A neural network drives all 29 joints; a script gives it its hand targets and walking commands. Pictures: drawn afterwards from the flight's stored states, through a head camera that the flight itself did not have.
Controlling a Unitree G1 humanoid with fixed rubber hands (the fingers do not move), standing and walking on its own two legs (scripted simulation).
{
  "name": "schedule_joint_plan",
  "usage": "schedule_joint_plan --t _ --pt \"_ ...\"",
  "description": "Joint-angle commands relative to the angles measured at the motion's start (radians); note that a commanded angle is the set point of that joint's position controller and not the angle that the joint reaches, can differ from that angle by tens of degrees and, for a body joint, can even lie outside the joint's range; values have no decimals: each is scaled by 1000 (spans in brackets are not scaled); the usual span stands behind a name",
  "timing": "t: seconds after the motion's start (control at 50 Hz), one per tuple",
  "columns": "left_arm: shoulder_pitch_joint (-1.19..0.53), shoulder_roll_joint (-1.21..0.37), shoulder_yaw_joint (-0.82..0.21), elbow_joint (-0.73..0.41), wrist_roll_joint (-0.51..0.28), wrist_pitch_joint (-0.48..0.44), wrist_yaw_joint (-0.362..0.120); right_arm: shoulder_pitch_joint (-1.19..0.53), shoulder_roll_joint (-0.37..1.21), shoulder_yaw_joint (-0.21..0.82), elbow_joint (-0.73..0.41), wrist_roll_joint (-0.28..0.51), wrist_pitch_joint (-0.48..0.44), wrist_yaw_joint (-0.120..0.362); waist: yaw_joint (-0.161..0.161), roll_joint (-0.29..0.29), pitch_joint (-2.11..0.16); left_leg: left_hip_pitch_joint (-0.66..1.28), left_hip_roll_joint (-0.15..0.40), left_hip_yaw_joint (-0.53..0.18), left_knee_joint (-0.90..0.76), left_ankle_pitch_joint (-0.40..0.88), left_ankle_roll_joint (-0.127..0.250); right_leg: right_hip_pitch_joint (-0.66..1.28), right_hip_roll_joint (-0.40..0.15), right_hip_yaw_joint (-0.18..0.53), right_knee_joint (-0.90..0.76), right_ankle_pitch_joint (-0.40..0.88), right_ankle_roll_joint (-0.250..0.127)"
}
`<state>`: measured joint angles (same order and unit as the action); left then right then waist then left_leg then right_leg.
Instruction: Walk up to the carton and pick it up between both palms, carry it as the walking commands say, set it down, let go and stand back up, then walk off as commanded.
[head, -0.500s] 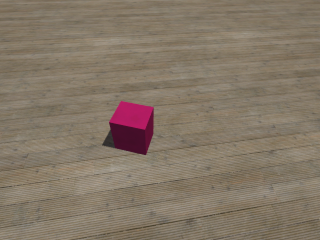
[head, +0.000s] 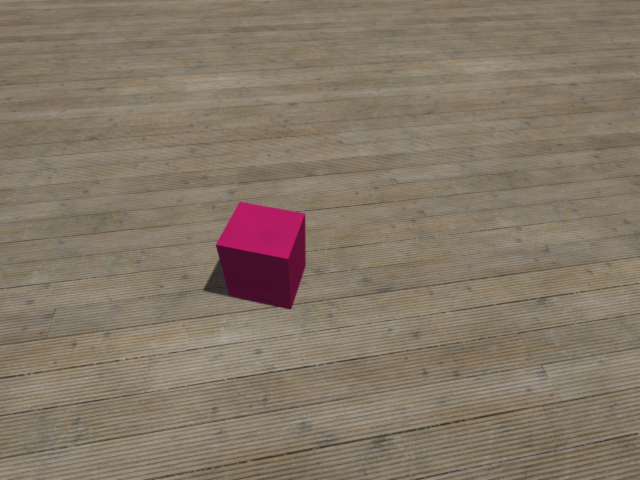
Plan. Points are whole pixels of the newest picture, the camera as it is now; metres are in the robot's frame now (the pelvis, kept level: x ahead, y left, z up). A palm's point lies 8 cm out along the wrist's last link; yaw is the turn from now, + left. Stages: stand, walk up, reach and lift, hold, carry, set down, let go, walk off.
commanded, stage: stand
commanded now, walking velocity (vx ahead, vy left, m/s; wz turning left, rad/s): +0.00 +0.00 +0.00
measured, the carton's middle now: (265, 256) +0.97 +0.22 -0.63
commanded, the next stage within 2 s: walk up in 0.42 s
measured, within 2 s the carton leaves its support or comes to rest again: neither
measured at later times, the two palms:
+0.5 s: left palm out of the picture +0.08 +0.30 -0.12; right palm out of the picture +0.10 -0.30 -0.11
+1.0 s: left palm out of the picture +0.10 +0.39 -0.12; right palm (530, 463) +0.19 -0.26 -0.09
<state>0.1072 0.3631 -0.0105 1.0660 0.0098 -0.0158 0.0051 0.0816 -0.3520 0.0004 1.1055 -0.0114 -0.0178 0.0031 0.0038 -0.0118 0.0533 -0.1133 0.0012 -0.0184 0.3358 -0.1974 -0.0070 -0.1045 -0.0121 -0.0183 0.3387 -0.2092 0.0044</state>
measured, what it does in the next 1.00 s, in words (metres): steps on the spot: left foot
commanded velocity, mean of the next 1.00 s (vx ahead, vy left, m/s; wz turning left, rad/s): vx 0.00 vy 0.00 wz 0.00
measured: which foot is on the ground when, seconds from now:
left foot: down 0.00-0.66, up 0.68-0.82, down 0.84-1.00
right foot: down 0.00-0.86, up 0.88-1.00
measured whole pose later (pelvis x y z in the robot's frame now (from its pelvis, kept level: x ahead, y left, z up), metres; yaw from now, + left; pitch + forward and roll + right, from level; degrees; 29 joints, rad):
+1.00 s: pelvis +0.09 +0.05 -0.01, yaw +10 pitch -2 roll +0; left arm 0.25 0.47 0.07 0.88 0.02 -0.03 -0.04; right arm 0.29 -0.41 -0.07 0.88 -0.02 -0.07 0.05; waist 0.00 -0.05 0.09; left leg -0.25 -0.02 0.01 0.55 -0.27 0.04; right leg -0.40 -0.07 0.00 0.99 -0.40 -0.02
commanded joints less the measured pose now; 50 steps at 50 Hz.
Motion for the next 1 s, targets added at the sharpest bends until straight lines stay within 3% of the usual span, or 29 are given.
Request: schedule_joint_plan --t 0.0,0.1,0.12,0.26,0.28,0.3,0.34,0.36,0.4,0.48,0.58,0.6,0.62,0.66,0.68,0.7,0.74,0.76,0.78,0.8,0.82,0.84,0.86,0.88,0.9,0.92,0.94,0.96,0.98 --pt "-10 169 38 -39 -3 -19 5 -22 -206 -39 -49 -5 -21 -6 15 21 -69 15 125 -81 -29 234 31 4 -122 73 -33 164 -36" --pt "-61 187 44 -51 9 -11 10 -19 -183 -38 -58 7 -16 -12 -12 21 -54 1 121 -69 -46 183 28 13 -124 91 -57 163 -36" --pt "-34 216 48 -42 -7 -14 3 -40 -179 -31 -37 7 -15 -15 12 31 -92 18 122 -83 -42 203 36 28 -124 99 -56 148 -32" --pt "-25 189 37 -40 -7 -6 4 -60 -209 -35 -45 4 -20 -15 8 -31 -106 21 125 -88 -38 225 35 32 -132 84 -46 218 -28" --pt "-32 208 40 -50 5 -9 7 -75 -204 -35 -38 -4 -16 -14 13 22 -73 40 128 -83 -46 204 32 -2 -128 88 -53 177 -31" --pt "-31 211 45 -39 4 -6 9 -46 -183 -29 -49 6 -16 -15 -18 -20 -89 34 131 -81 -41 234 33 19 -119 80 -58 205 -30" --pt "-10 197 36 -51 0 -15 3 -55 -220 -40 -38 -3 -16 -12 19 3 -91 36 121 -53 -19 274 26 16 -126 76 -42 233 -31" --pt "-19 219 46 -27 -8 -19 5 -31 -211 -43 -41 11 -20 -8 -6 43 -106 57 119 -70 -42 273 27 17 -127 98 -38 225 -30" --pt "-18 199 41 -39 -4 -16 2 -65 -248 -49 -42 -6 -13 -18 21 50 -79 48 122 -76 -20 296 28 16 -129 84 -43 241 -26" --pt "-66 173 27 -44 3 -7 7 -48 -206 -37 -43 8 -15 -14 -7 -50 -54 4 127 -91 -49 190 31 20 -132 80 -63 193 -35" --pt "-32 195 38 -37 10 -8 0 -45 -205 -35 -58 4 -18 -14 1 34 -54 -16 111 -73 -43 155 36 24 -131 91 -76 169 -38" --pt "17 315 100 -79 16 -32 -6 36 -262 -80 -91 -11 -14 16 21 47 -101 -60 56 -76 43 -194 93 107 -88 25 18 -217 -65" --pt "71 299 109 -92 23 -36 -14 32 -286 -96 -126 -18 -11 29 27 52 -83 -162 85 -131 67 -433 121 38 -122 96 0 -414 -100" --pt "151 319 125 -106 27 -47 -18 -71 -211 -88 -196 -27 -12 50 87 -77 78 -471 15 -52 267 -301 88 111 -250 270 -115 -535 -186" --pt "153 353 144 -137 35 -59 -16 -91 -184 -86 -240 -23 -11 57 102 -192 94 -586 19 -11 409 -235 71 182 -384 380 -190 -464 -247" --pt "171 352 145 -142 35 -61 -16 -66 -233 -97 -237 -27 -12 64 82 -93 65 -562 63 -55 472 -237 46 132 -398 379 -211 -452 -260" --pt "109 348 161 -193 33 -70 -24 -24 -224 -97 -243 -23 -25 84 43 -72 92 -478 113 -45 406 -242 37 56 -391 266 -195 -340 -239" --pt "97 351 151 -216 36 -67 -24 -28 -236 -102 -246 -20 -27 93 42 -87 59 -432 83 -2 344 -218 25 103 -326 152 -159 -234 -215" --pt "73 354 154 -224 37 -64 -29 26 -233 -112 -245 -17 -30 95 9 -100 36 -316 77 6 288 -203 24 16 -328 139 -128 -176 -193" --pt "5 321 130 -253 31 -55 -36 108 -223 -110 -218 -15 -38 93 -47 -115 -18 -161 17 93 191 -92 31 -44 -252 -7 -13 -131 -153" --pt "55 279 122 -249 27 -56 -35 156 -233 -122 -197 -21 -47 87 -60 -51 -66 22 -25 106 124 -68 49 -124 -175 -107 166 -7 -112" --pt "106 216 109 -259 16 -51 -35 303 -287 -140 -200 -37 -53 75 -107 105 -139 261 55 -69 69 -196 112 -314 -83 -189 456 51 -77" --pt "42 175 95 -302 16 -49 -37 376 -425 -179 -209 -41 -59 50 -148 389 -136 342 296 -555 -49 -239 215 -606 43 -91 732 -352 -43" --pt "25 257 112 -321 18 -48 -27 331 -428 -171 -239 -12 -58 42 -104 111 -108 241 393 -682 -67 -151 311 -595 -23 79 824 -332 -47" --pt "49 249 104 -294 3 -43 -24 297 -366 -151 -246 4 -62 35 -66 62 -63 165 385 -563 -33 -80 322 -559 -68 106 821 -264 -48" --pt "94 243 106 -285 -3 -44 -31 262 -322 -136 -265 9 -67 32 -31 22 -2 95 326 -442 -13 53 286 -545 -82 109 788 -226 -40" --pt "128 245 108 -274 -4 -45 -32 227 -309 -133 -275 11 -67 23 -19 108 -3 26 251 -334 -38 34 232 -498 -100 96 697 -182 -30" --pt "161 248 112 -270 6 -43 -40 234 -320 -137 -287 1 -73 25 -19 178 -4 6 247 -254 -40 43 236 -457 -117 48 599 -183 -18" --pt "150 253 114 -263 12 -40 -48 268 -312 -123 -293 -1 -73 29 -39 136 -6 -40 206 -242 -66 40 227 -424 -94 13 572 -147 -18"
